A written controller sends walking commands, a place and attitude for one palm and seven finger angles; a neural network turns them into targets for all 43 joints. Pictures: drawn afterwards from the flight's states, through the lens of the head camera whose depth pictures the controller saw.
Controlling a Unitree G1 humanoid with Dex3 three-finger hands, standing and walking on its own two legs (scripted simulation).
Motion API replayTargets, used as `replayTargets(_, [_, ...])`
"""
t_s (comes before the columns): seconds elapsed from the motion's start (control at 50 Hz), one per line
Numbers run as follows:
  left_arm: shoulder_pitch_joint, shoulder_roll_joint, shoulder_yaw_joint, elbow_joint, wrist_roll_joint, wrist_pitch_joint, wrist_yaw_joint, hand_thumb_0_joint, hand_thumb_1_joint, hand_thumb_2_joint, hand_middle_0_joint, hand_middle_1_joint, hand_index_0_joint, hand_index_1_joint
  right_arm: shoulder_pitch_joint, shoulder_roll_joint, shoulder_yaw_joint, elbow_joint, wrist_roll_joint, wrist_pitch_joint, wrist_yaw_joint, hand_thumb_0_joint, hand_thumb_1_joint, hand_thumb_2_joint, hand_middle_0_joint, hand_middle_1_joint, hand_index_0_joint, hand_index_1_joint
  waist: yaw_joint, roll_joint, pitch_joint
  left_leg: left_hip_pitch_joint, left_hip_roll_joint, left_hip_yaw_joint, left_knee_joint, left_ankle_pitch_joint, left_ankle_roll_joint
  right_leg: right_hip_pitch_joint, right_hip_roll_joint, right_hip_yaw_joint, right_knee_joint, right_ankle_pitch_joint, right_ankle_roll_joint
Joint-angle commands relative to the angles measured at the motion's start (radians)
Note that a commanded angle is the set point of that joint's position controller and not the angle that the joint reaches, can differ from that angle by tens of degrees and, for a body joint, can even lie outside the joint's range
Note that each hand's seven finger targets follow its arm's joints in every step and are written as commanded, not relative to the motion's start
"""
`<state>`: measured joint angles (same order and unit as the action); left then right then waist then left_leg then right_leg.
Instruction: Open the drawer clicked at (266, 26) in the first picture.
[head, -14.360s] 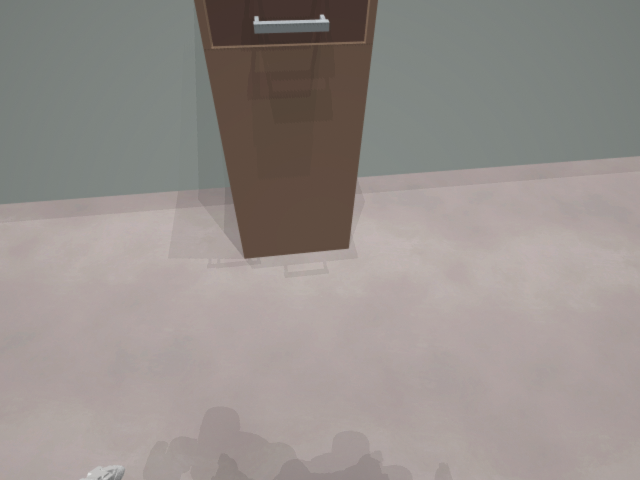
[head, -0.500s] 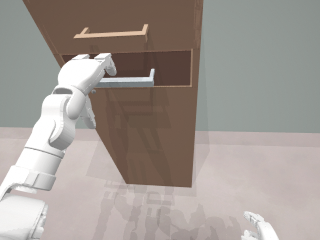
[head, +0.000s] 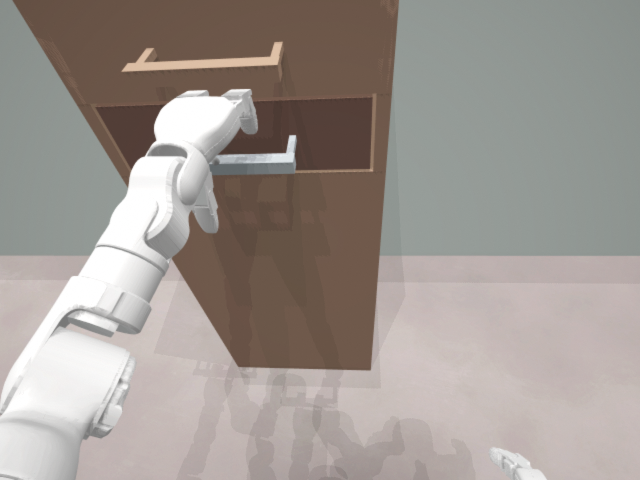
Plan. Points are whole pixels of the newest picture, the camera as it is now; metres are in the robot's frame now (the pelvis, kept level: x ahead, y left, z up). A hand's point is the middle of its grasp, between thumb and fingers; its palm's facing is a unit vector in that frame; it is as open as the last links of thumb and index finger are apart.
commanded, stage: move the hooked fingers above the handle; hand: left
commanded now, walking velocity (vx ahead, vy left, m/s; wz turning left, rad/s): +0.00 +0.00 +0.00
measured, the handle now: (235, 154) +0.52 +0.15 +0.13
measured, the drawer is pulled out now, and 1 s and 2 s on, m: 0.00 0.00 0.00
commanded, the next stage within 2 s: none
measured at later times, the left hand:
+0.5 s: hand (211, 153) +0.45 +0.16 +0.18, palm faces +0.03 -0.03 -1.00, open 13.8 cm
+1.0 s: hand (214, 152) +0.45 +0.15 +0.19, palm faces +0.02 -0.02 -1.00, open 13.8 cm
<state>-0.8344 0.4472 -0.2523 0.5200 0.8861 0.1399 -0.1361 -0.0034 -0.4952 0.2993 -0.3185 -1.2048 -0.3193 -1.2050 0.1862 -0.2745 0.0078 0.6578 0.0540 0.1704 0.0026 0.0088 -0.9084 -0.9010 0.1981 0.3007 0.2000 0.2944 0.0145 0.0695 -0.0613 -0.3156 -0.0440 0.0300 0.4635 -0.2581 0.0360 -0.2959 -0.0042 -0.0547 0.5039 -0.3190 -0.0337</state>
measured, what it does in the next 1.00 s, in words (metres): stands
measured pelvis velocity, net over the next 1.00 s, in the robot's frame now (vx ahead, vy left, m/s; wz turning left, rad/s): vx -0.01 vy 0.00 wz -0.01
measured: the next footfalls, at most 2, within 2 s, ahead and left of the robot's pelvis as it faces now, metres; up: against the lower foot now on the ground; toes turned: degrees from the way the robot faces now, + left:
none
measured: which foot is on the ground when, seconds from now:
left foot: down 0.00-1.00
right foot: down 0.00-1.00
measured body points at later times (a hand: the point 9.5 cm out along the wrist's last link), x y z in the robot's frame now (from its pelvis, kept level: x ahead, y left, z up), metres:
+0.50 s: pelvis -0.01 -0.01 +0.00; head +0.02 -0.04 +0.45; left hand +0.45 +0.16 +0.24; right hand +0.10 -0.26 -0.14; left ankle -0.02 +0.10 -0.74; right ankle -0.04 -0.09 -0.74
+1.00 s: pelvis -0.01 +0.00 +0.00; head +0.01 -0.04 +0.45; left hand +0.45 +0.15 +0.24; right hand +0.10 -0.25 -0.14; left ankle -0.02 +0.10 -0.74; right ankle -0.04 -0.09 -0.74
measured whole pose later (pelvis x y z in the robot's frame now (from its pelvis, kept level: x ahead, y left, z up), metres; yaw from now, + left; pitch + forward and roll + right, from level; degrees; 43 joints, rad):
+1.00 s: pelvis -0.01 +0.00 +0.00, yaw -1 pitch +6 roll +1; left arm -0.93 0.45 -0.22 0.73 0.91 0.07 -0.09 0.00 -0.49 0.30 -0.32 -1.20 -0.33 -1.20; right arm 0.23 -0.26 0.00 0.69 0.06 0.14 -0.02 0.01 -0.91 -0.90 0.20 0.30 0.20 0.29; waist -0.01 0.07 -0.07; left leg -0.32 -0.03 0.04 0.46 -0.24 0.03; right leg -0.30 0.01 -0.04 0.50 -0.30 -0.04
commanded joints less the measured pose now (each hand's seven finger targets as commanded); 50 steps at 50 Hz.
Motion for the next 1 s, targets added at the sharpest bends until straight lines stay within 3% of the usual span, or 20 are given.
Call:
replayTargets(0.0, [-0.59,0.174,0.116,-0.105,0.025,-0.013,0.08,0.0,-0.5,0.3,-0.3,-1.2,-0.3,-1.2,-0.015,-0.104,-0.046,-0.101,-0.002,-0.037,-0.003,0.0,-0.9,-0.9,0.2,0.3,0.2,0.3,-0.035,-0.078,-0.384,0.198,0.02,-0.03,0.02,0.482,0.0,0.084,0.007,0.039,-0.008,0.452,-0.012])
replayTargets(0.08, [-0.636,0.214,0.156,-0.021,0.042,-0.007,0.116,0.0,-0.5,0.3,-0.3,-1.2,-0.3,-1.2,0.012,-0.107,-0.048,-0.088,-0.007,-0.039,-0.003,0.0,-0.9,-0.9,0.2,0.3,0.2,0.3,-0.027,-0.086,-0.423,0.175,0.023,-0.022,0.018,0.49,0.003,0.115,0.007,0.044,0.0,0.477,-0.012])
replayTargets(0.14, [-0.587,0.29,0.222,0.015,0.058,0.003,0.122,0.0,-0.5,0.3,-0.3,-1.2,-0.3,-1.2,0.003,-0.114,-0.046,-0.096,-0.01,-0.031,-0.001,0.0,-0.9,-0.9,0.2,0.3,0.2,0.3,-0.002,-0.105,-0.448,0.135,0.023,-0.011,0.016,0.516,0.008,0.185,0.0,0.055,0.01,0.543,-0.01])
replayTargets(0.22, [-0.569,0.332,0.251,-0.008,0.047,0.004,0.114,0.0,-0.5,0.3,-0.3,-1.2,-0.3,-1.2,-0.013,-0.116,-0.046,-0.109,-0.002,-0.028,-0.011,0.0,-0.9,-0.9,0.2,0.3,0.2,0.3,-0.002,-0.147,-0.416,0.104,0.021,0.003,-0.007,0.44,0.015,0.22,-0.006,0.061,-0.014,0.522,-0.003])
replayTargets(0.24, [-0.593,0.311,0.222,-0.033,0.05,-0.001,0.11,0.0,-0.5,0.3,-0.3,-1.2,-0.3,-1.2,-0.018,-0.115,-0.045,-0.112,0.001,-0.031,-0.013,0.0,-0.9,-0.9,0.2,0.3,0.2,0.3,-0.01,-0.124,-0.407,0.111,0.02,0.004,-0.005,0.439,0.018,0.204,-0.006,0.063,-0.014,0.531,-0.002])
replayTargets(0.28, [-0.56,0.333,0.24,-0.031,0.058,-0.004,0.105,0.0,-0.5,0.3,-0.3,-1.2,-0.3,-1.2,-0.018,-0.116,-0.048,-0.112,0.001,-0.032,-0.018,0.0,-0.9,-0.9,0.2,0.3,0.2,0.3,-0.007,-0.113,-0.402,0.122,0.021,0.004,-0.009,0.421,0.019,0.194,-0.003,0.064,-0.017,0.501,-0.002])
replayTargets(0.34, [-0.573,0.289,0.201,-0.113,0.04,-0.022,0.09,0.0,-0.5,0.3,-0.3,-1.2,-0.3,-1.2,-0.02,-0.112,-0.055,-0.127,0.004,-0.04,-0.015,0.0,-0.9,-0.9,0.2,0.3,0.2,0.3,-0.015,-0.089,-0.421,0.158,0.021,0.001,-0.003,0.43,0.022,0.189,-0.005,0.07,-0.024,0.502,-0.002])
replayTargets(0.38, [-0.538,0.275,0.189,-0.087,0.04,-0.019,0.081,0.0,-0.5,0.3,-0.3,-1.2,-0.3,-1.2,-0.024,-0.113,-0.054,-0.123,0.007,-0.039,-0.017,0.0,-0.9,-0.9,0.2,0.3,0.2,0.3,-0.02,-0.085,-0.376,0.158,0.019,-0.001,-0.006,0.401,0.02,0.154,-0.001,0.064,-0.032,0.459,-0.002])
replayTargets(0.4, [-0.571,0.226,0.143,-0.112,0.032,-0.02,0.075,0.0,-0.5,0.3,-0.3,-1.2,-0.3,-1.2,-0.022,-0.111,-0.054,-0.121,0.009,-0.043,-0.017,0.0,-0.9,-0.9,0.2,0.3,0.2,0.3,-0.035,-0.084,-0.362,0.172,0.021,-0.003,-0.006,0.394,0.02,0.13,-0.001,0.062,-0.038,0.447,-0.001])
replayTargets(0.42, [-0.557,0.221,0.14,-0.099,0.026,-0.019,0.069,0.0,-0.5,0.3,-0.3,-1.2,-0.3,-1.2,-0.019,-0.112,-0.058,-0.121,0.012,-0.044,-0.017,0.0,-0.9,-0.9,0.2,0.3,0.2,0.3,-0.037,-0.115,-0.357,0.171,0.021,-0.003,-0.006,0.384,0.022,0.134,-0.002,0.064,-0.047,0.432,-0.001])
replayTargets(0.44, [-0.565,0.24,0.153,-0.093,0.027,-0.021,0.067,0.0,-0.5,0.3,-0.3,-1.2,-0.3,-1.2,-0.021,-0.116,-0.053,-0.118,0.013,-0.046,-0.019,0.0,-0.9,-0.9,0.2,0.3,0.2,0.3,-0.037,-0.097,-0.34,0.165,0.019,-0.006,-0.01,0.359,0.021,0.119,0.0,0.063,-0.048,0.414,-0.001])
replayTargets(0.46, [-0.593,0.208,0.122,-0.092,0.021,-0.024,0.064,0.0,-0.5,0.3,-0.3,-1.2,-0.3,-1.2,-0.022,-0.112,-0.053,-0.116,0.013,-0.049,-0.022,0.0,-0.9,-0.9,0.2,0.3,0.2,0.3,-0.045,-0.085,-0.333,0.171,0.015,-0.006,-0.009,0.333,0.021,0.099,0.0,0.064,-0.052,0.389,0.001])
replayTargets(0.52, [-0.635,0.242,0.142,-0.079,0.029,-0.034,0.074,0.0,-0.5,0.3,-0.3,-1.2,-0.3,-1.2,-0.013,-0.117,-0.053,-0.105,0.007,-0.055,-0.028,0.0,-0.9,-0.9,0.2,0.3,0.2,0.3,-0.042,-0.083,-0.373,0.179,0.014,-0.009,-0.006,0.346,0.018,0.116,-0.002,0.067,-0.051,0.386,-0.004])
replayTargets(0.56, [-0.673,0.202,0.114,-0.034,0.03,-0.031,0.081,0.0,-0.5,0.3,-0.3,-1.2,-0.3,-1.2,-0.008,-0.107,-0.051,-0.092,0.008,-0.058,-0.028,0.0,-0.9,-0.9,0.2,0.3,0.2,0.3,-0.054,-0.08,-0.348,0.178,0.016,-0.013,-0.004,0.325,0.016,0.081,0.0,0.064,-0.049,0.365,-0.003])
replayTargets(0.58, [-0.646,0.225,0.14,0.013,0.032,-0.025,0.084,0.0,-0.5,0.3,-0.3,-1.2,-0.3,-1.2,-0.004,-0.112,-0.049,-0.087,0.008,-0.057,-0.029,0.0,-0.9,-0.9,0.2,0.3,0.2,0.3,-0.049,-0.095,-0.331,0.161,0.016,-0.012,-0.006,0.321,0.015,0.082,0.001,0.06,-0.048,0.363,-0.003])
replayTargets(0.66, [-0.698,0.27,0.17,-0.053,0.033,-0.053,0.089,0.0,-0.5,0.3,-0.3,-1.2,-0.3,-1.2,-0.012,-0.109,-0.049,-0.102,0.002,-0.065,-0.031,0.0,-0.9,-0.9,0.2,0.3,0.2,0.3,-0.034,-0.083,-0.413,0.17,0.013,-0.009,0.003,0.37,0.019,0.148,-0.008,0.074,-0.034,0.444,-0.003])
replayTargets(0.76, [-0.685,0.261,0.165,-0.013,0.028,-0.062,0.083,0.0,-0.5,0.3,-0.3,-1.2,-0.3,-1.2,-0.017,-0.108,-0.045,-0.102,0.004,-0.059,-0.031,0.0,-0.9,-0.9,0.2,0.3,0.2,0.3,-0.038,-0.097,-0.363,0.149,0.013,-0.006,-0.005,0.358,0.016,0.13,-0.007,0.066,-0.038,0.433,0.0])
replayTargets(0.86, [-0.715,0.277,0.18,-0.058,0.036,-0.077,0.1,0.0,-0.5,0.3,-0.3,-1.2,-0.3,-1.2,-0.009,-0.104,-0.052,-0.104,0.0,-0.066,-0.027,0.0,-0.9,-0.9,0.2,0.3,0.2,0.3,-0.034,-0.066,-0.421,0.183,0.015,-0.009,0.005,0.397,0.017,0.139,-0.003,0.067,-0.031,0.446,-0.005])
replayTargets(0.94, [-0.714,0.283,0.185,0.005,0.033,-0.068,0.104,0.0,-0.5,0.3,-0.3,-1.2,-0.3,-1.2,0.0,-0.11,-0.05,-0.091,0.006,-0.066,-0.031,0.0,-0.9,-0.9,0.2,0.3,0.2,0.3,-0.041,-0.112,-0.374,0.152,0.017,-0.011,-0.008,0.348,0.018,0.122,-0.001,0.066,-0.047,0.402,-0.001])
replayTargets(0.98, [-0.755,0.275,0.168,-0.012,0.04,-0.07,0.109,0.0,-0.5,0.3,-0.3,-1.2,-0.3,-1.2,0.006,-0.108,-0.051,-0.085,0.004,-0.07,-0.032,0.0,-0.9,-0.9,0.2,0.3,0.2,0.3,-0.048,-0.071,-0.397,0.173,0.016,-0.01,-0.006,0.362,0.015,0.114,0.0,0.065,-0.042,0.407,-0.003])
